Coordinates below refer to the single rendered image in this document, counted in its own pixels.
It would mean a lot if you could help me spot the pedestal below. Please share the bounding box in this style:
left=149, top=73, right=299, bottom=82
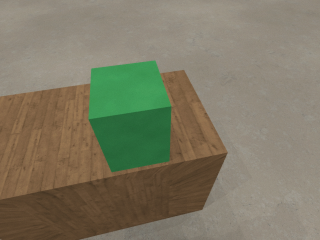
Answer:
left=0, top=70, right=228, bottom=240

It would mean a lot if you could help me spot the carton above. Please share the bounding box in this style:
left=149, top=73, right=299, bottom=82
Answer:
left=88, top=60, right=172, bottom=172

